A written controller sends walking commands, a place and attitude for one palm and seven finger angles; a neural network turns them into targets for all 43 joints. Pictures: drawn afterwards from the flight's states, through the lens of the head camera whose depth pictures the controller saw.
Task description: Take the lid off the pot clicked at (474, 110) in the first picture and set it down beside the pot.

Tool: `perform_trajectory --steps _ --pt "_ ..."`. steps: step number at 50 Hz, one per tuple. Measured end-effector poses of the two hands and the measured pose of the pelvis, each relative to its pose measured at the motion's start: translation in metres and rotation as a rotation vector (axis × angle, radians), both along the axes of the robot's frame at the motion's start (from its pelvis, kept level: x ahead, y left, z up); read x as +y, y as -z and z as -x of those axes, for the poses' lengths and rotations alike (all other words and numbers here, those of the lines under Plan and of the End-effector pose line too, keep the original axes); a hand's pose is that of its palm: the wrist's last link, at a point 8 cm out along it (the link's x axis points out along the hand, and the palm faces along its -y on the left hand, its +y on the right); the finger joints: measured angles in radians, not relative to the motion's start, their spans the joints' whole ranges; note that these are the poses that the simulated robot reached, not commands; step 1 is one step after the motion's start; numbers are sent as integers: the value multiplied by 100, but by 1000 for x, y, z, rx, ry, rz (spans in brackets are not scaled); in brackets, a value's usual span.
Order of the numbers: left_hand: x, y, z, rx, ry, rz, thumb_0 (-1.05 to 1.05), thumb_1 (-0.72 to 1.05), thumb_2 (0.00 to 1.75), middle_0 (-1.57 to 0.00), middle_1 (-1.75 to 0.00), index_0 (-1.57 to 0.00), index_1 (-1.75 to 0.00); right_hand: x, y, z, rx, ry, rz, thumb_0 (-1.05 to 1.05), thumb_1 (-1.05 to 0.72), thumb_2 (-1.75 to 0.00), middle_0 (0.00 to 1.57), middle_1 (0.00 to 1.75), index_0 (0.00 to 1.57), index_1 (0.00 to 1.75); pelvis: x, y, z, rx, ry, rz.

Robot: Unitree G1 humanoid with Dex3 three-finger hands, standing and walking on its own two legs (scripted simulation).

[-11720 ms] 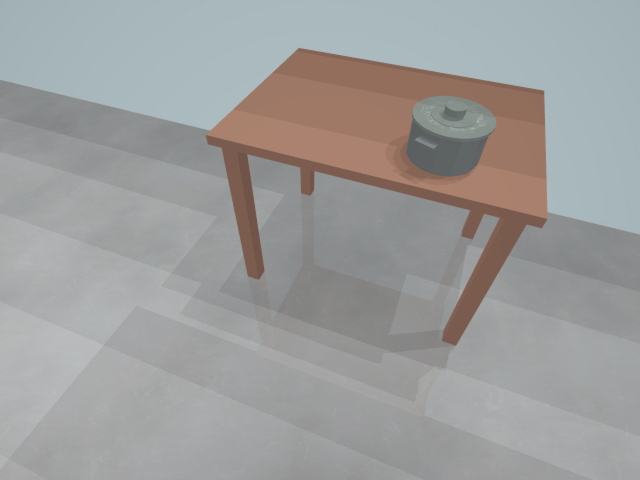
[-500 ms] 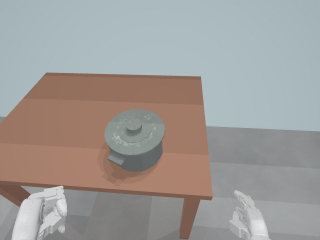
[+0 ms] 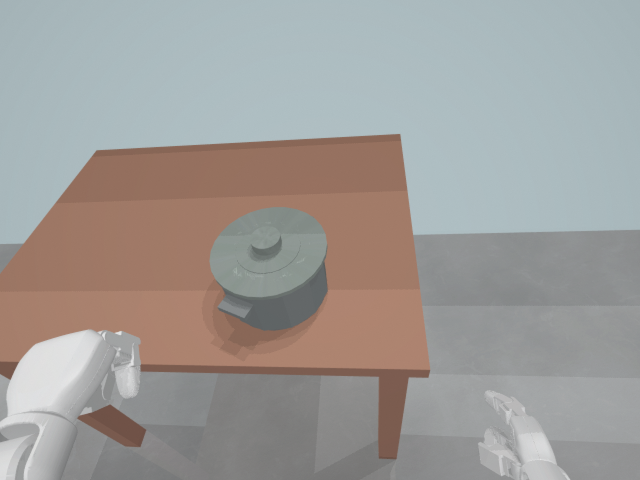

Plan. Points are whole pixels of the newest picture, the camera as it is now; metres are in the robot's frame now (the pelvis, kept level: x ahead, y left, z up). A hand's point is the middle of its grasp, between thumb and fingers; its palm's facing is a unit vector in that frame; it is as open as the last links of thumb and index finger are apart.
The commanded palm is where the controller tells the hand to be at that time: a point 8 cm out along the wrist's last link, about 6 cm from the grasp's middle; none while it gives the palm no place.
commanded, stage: reach forward and open the fingers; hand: left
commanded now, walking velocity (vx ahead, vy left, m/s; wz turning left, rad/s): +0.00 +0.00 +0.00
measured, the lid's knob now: (265, 240) +0.46 +0.16 +0.02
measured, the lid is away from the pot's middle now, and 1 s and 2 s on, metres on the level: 0.00 0.00 0.00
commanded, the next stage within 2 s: move the open hand above the knob in 0.82 s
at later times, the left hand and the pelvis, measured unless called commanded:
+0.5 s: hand (126, 356) +0.22 +0.26 +0.08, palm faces -0.23 -0.08 -0.97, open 7.4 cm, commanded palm +0.22 +0.27 +0.14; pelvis -0.02 +0.01 +0.00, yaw +1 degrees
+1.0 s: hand (146, 311) +0.28 +0.26 +0.08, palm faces -0.24 -0.10 -0.97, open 10.0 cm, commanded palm +0.27 +0.26 +0.15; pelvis -0.01 +0.02 +0.00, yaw +2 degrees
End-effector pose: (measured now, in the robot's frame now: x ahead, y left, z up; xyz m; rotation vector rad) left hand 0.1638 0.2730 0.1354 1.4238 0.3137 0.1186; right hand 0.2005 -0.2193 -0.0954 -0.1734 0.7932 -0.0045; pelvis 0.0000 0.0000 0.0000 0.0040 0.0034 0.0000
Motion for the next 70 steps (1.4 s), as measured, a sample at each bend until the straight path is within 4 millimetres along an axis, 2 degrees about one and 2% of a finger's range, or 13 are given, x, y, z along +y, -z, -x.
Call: perform_trajectory --steps 9,14,18,21,25,30,33,38,44,52,59,65,70 --pt "-5 11 -18 170 114 6 0 48 103 -112 -101 -112 -101 2 -8 -4 -56 10 -4 1 -91 -90 20 30 20 30 0 -2 6 -26 -25 2" --pt "-8 -9 -29 97 209 -32 0 34 109 -107 -82 -107 -82 6 -13 0 -68 10 -2 1 -91 -90 20 30 20 30 2 -4 10 -37 -26 7" --pt "5 -1 -36 112 149 -9 0 23 113 -102 -67 -102 -67 8 -9 9 -33 13 -23 1 -91 -90 20 30 20 30 6 -4 14 -34 -22 9" --pt "2 8 -41 140 154 11 0 15 115 -98 -56 -99 -57 10 -5 17 -7 6 -14 1 -91 -90 20 30 20 30 10 -5 17 -32 -24 9" --pt "-10 -2 -48 99 259 -29 0 4 119 -94 -42 -94 -42 15 -1 23 13 6 2 1 -91 -90 20 30 20 30 14 -5 17 -31 -26 10" --pt "12 -8 -65 64 179 -49 0 -9 123 -89 -26 -89 -26 22 2 28 45 15 -25 1 -91 -90 20 30 20 30 19 -5 18 -28 -25 10" --pt "9 -3 -72 79 154 -10 0 -15 125 -86 -19 -87 -19 26 3 27 42 11 -41 1 -91 -90 20 30 20 30 22 -5 18 -23 -24 8" --pt "-9 -4 -80 90 266 -48 0 -20 128 -85 -12 -85 -12 31 1 22 29 5 -33 1 -91 -90 20 30 20 30 26 -5 15 -18 -22 7" --pt "15 -11 -101 64 167 -43 0 -23 130 -84 -10 -84 -10 29 -2 18 39 5 -28 1 -91 -90 20 30 20 30 23 -5 12 -10 -25 7" --pt "-6 2 -116 141 209 -39 -1 -24 132 -84 -9 -84 -9 23 -2 8 33 1 -22 1 -91 -90 20 30 20 30 23 -5 6 0 -29 5" --pt "-11 -19 -128 66 206 -15 -1 -24 132 -84 -9 -84 -9 19 -3 2 17 -1 -39 1 -91 -90 20 30 20 30 20 -4 0 10 -33 4" --pt "-23 7 -138 179 188 -13 -1 -24 132 -84 -9 -84 -9 16 1 3 44 -3 -44 1 -91 -90 20 30 20 30 16 -3 0 13 -34 2" --pt "-41 -14 -150 85 285 -42 -1 -24 132 -84 -9 -85 -9 13 4 3 51 3 -29 1 -91 -90 20 30 20 30 12 -3 -4 16 -37 1"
